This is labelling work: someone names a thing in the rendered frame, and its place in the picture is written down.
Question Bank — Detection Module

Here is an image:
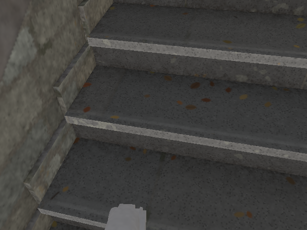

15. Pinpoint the robot left thigh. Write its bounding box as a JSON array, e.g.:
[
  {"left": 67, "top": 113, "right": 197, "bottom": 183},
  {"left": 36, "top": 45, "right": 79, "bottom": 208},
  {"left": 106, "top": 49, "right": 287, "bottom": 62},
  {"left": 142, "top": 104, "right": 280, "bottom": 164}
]
[{"left": 105, "top": 203, "right": 147, "bottom": 230}]

